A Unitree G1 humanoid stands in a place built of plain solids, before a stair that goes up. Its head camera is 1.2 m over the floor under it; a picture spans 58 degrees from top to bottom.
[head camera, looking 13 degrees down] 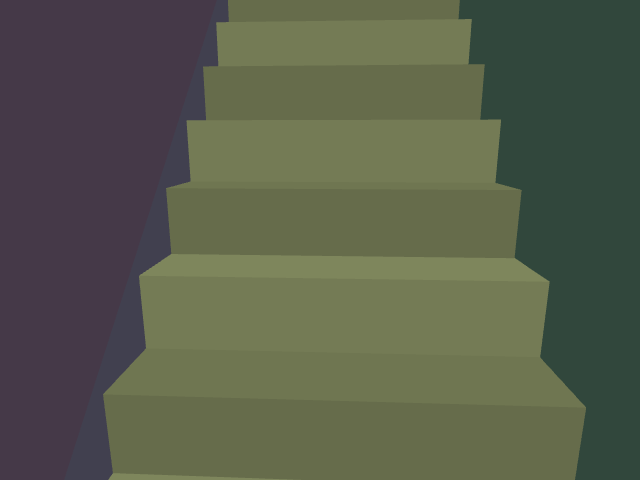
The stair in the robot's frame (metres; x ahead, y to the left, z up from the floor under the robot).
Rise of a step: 0.21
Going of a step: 0.23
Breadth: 1.08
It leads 3 degrees to the right of straight ahead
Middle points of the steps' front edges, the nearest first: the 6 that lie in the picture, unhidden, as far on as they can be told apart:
0.86 -0.04 0.64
1.08 -0.05 0.85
1.31 -0.06 1.06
1.53 -0.07 1.27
1.76 -0.08 1.48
1.98 -0.09 1.69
